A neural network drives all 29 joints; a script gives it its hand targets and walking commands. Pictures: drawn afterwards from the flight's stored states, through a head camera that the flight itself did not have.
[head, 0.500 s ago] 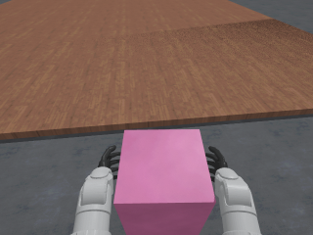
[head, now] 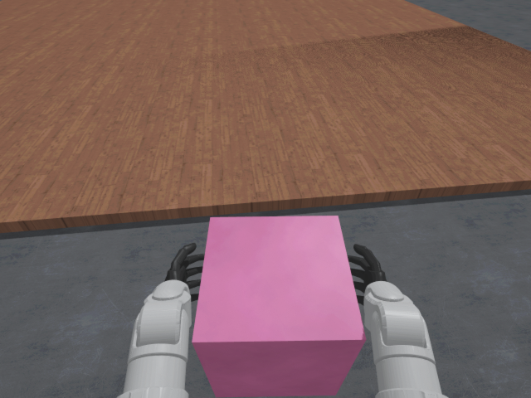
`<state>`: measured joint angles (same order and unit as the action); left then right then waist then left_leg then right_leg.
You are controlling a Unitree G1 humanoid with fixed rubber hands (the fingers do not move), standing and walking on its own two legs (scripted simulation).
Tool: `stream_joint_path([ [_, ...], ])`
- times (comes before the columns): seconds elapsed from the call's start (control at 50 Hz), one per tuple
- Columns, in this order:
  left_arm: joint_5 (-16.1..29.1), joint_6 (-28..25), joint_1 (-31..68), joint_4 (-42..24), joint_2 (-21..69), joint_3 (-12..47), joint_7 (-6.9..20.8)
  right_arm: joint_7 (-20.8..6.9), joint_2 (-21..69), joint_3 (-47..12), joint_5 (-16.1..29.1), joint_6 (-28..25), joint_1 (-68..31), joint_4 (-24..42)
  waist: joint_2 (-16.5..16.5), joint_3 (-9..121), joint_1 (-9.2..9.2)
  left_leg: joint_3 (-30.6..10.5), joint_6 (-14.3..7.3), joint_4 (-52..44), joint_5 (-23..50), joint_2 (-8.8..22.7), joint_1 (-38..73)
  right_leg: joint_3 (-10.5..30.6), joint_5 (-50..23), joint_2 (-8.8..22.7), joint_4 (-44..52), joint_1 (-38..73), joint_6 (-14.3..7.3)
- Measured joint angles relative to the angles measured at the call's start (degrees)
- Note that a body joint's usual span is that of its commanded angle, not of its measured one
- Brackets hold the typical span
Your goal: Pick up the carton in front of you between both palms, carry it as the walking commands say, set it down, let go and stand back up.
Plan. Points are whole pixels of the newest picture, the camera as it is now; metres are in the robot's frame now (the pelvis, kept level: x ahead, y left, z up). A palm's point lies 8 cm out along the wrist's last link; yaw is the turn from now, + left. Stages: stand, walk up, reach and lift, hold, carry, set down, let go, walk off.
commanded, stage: carry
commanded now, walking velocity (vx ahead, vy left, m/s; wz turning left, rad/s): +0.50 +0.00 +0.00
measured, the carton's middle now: (275, 309) +0.30 +0.00 -0.02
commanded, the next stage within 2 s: none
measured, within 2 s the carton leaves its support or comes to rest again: neither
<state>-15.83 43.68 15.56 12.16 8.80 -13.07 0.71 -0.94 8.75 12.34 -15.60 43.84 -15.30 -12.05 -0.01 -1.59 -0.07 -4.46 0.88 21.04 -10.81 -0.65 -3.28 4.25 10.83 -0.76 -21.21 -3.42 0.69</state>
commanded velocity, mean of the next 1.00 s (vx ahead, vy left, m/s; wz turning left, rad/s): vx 0.50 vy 0.00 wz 0.00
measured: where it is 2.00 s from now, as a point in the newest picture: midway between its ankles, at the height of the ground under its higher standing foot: (266, 255)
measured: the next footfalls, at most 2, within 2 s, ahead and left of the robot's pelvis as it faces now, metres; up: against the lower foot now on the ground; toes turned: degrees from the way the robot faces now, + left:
right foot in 0.38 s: +0.16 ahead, -0.10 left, +0.00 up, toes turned -9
left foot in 0.72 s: +0.45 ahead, +0.13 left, +0.00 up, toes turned +12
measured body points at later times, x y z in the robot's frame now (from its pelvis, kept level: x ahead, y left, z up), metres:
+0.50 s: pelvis +0.16 +0.00 -0.01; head +0.13 +0.01 +0.44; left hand +0.42 +0.15 +0.08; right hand +0.42 -0.15 +0.08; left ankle +0.07 +0.11 -0.69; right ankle +0.12 -0.09 -0.75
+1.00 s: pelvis +0.45 +0.06 +0.01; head +0.44 +0.07 +0.46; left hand +0.71 +0.19 +0.09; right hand +0.68 -0.11 +0.09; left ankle +0.41 +0.12 -0.75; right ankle +0.50 -0.09 -0.68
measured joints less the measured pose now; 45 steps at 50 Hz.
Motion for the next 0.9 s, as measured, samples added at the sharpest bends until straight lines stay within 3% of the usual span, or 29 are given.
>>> stream_joint_path([
  [0.1, 1.9, 2.2, -1.7, -3.3, -0.4, 1.8, -0.9, 1.0, -0.5, -1.5, 2.2, 2.1, 2.0, 3.6, 0.0, 5.7, 0.3, 0.5, 0.0, 7.4, -10.5, 0.5, -7.5, -0.7, 7.9, -0.2, -5.0, -6.3, -0.2],
  [0.16, 3.3, 4.4, -1.4, -8.3, -0.3, 3.1, -1.8, 1.8, -0.5, -1.7, 4.1, 4.2, 2.4, 9.0, -0.6, 7.4, 0.66, 2.4, -0.1, 9.6, -8.5, 1.0, -10.6, -1.2, 4.7, 0.5, -6.6, -8.9, -0.3],
  [0.22, 4.9, 7.6, -3.3, -14.2, -0.7, 4.0, -2.5, 2.6, -0.6, -3.2, 5.9, 7.2, 3.1, 13.6, -1.4, 10.0, 0.29, 4.1, -0.6, 9.1, -6.5, 0.3, -10.6, -0.6, 9.4, 1.7, -11.1, -11.2, -0.5],
  [0.28, 6.9, 11.3, -6.0, -20.2, -1.1, 4.3, -3.6, 3.8, -0.8, -6.1, 6.8, 10.7, 4.1, 17.5, 0.0, 12.3, -0.44, 5.8, -1.3, 8.1, -8.9, 1.3, -9.6, -4.8, 14.2, 2.4, -17.2, -15.2, -0.8],
  [0.32, 8.5, 14.0, -6.9, -23.3, -1.3, 4.8, -4.3, 4.6, -1.0, -6.9, 7.6, 13.5, 5.4, 21.2, 1.3, 12.6, -0.39, 5.8, -1.0, 5.9, -9.0, 2.5, -8.2, -7.9, 14.9, 1.8, -16.3, -16.9, -0.9],
  [0.38, 10.6, 17.5, -8.1, -28.5, -1.4, 6.3, -5.5, 6.2, -1.3, -7.5, 9.4, 17.5, 7.8, 28.3, 2.3, 11.8, 0.07, 5.4, -0.3, 5.9, -10.8, 3.7, -6.5, -12.4, 7.4, 0.7, -7.3, -16.2, -1.0],
  [0.42, 11.4, 18.9, -8.8, -30.8, -1.3, 8.3, -6.7, 6.7, -1.5, -7.0, 10.4, 19.4, 9.9, 32.6, 2.8, 12.0, 0.65, 5.4, -0.1, 12.4, -14.2, 4.6, -8.3, -14.2, 1.6, 0.5, -6.5, -15.0, -2.5],
  [0.48, 11.9, 21.7, -11.3, -32.8, -1.5, 10.3, -7.5, 8.1, -1.5, -6.9, 12.4, 22.4, 13.6, 36.2, 0.5, 12.8, 0.6, 7.8, -1.0, 28.6, -17.9, 3.6, -16.5, -15.1, 6.5, 2.0, -7.1, -12.9, -3.2],
  [0.52, 12.4, 23.3, -14.0, -35.4, -1.5, 10.5, -8.1, 8.6, -1.4, -7.8, 13.2, 23.9, 15.0, 37.2, -0.9, 12.9, 0.02, 9.6, -1.1, 33.2, -17.0, 3.5, -21.6, -14.6, 6.9, 2.7, -3.9, -10.0, -2.5],
  [0.6, 13.3, 25.2, -16.6, -39.8, -1.4, 10.4, -9.4, 8.7, -1.4, -8.9, 14.3, 24.6, 16.3, 38.9, -2.2, 11.9, -1.56, 12.3, -0.6, 24.6, -9.6, 4.5, -27.4, -13.8, 6.8, 3.4, 2.7, -3.3, -1.1],
  [0.68, 14.4, 25.3, -16.6, -41.7, -1.4, 10.4, -10.0, 9.0, -1.3, -9.1, 14.7, 24.3, 17.1, 41.3, -2.0, 10.8, -2.38, 15.0, -0.8, 11.8, -0.4, 4.2, -27.5, -13.5, 11.2, 4.4, 2.7, 2.4, 0.9],
  [0.72, 14.7, 25.5, -16.4, -42.6, -1.4, 10.2, -10.1, 9.2, -1.3, -9.4, 14.7, 24.4, 17.1, 42.1, -1.9, 10.4, -2.25, 17.2, -2.0, 8.2, 2.4, 3.5, -24.9, -12.8, 16.1, 5.6, -2.7, 3.6, 2.0],
  [0.74, 14.9, 25.6, -16.1, -42.5, -1.5, 9.6, -10.1, 9.3, -1.3, -9.8, 14.7, 24.1, 16.8, 41.5, -2.7, 10.3, -1.79, 18.3, -3.9, 10.4, 3.4, 3.0, -24.8, -12.0, 18.7, 7.1, -8.6, 2.1, 1.9],
  [0.78, 15.1, 26.1, -15.6, -41.5, -1.5, 8.6, -10.1, 9.4, -1.4, -10.2, 14.7, 24.0, 16.1, 39.5, -2.6, 10.0, -0.51, 19.2, -6.2, 14.0, -0.1, 2.8, -24.4, -9.0, 17.4, 7.1, -26.6, -5.4, 1.2],
  [0.82, 15.0, 26.6, -15.7, -40.9, -1.5, 8.5, -10.1, 9.5, -1.3, -10.2, 14.7, 24.2, 16.6, 39.0, -1.7, 9.4, 0.42, 19.7, -6.4, 12.0, -2.0, 2.8, -21.5, -7.8, 14.9, 5.9, -40.5, -13.8, -0.4],
  [0.86, 14.9, 26.4, -16.3, -40.9, -1.5, 9.4, -10.0, 9.5, -1.2, -9.8, 14.8, 24.2, 17.9, 40.0, -0.8, 8.9, 1.48, 19.6, -6.0, 7.8, -1.7, 2.5, -17.9, -8.4, 10.6, 5.7, -45.2, -20.5, -1.4],
  [0.9, 14.5, 25.6, -17.0, -41.2, -1.4, 10.3, -9.1, 9.5, -1.1, -9.6, 14.8, 23.9, 18.9, 41.3, -0.1, 8.7, 2.38, 19.3, -5.8, 3.5, -1.4, 2.2, -14.2, -9.2, 6.4, 5.9, -43.5, -25.4, -1.9],
])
